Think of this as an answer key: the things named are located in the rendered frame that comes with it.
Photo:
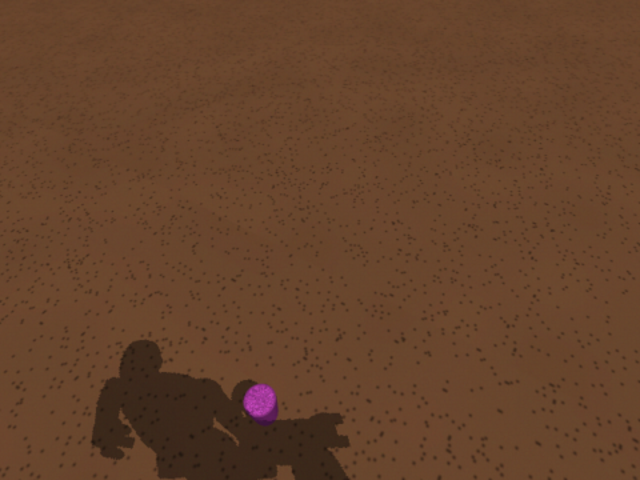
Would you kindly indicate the cup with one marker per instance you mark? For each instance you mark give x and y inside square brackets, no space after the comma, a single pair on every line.
[260,403]

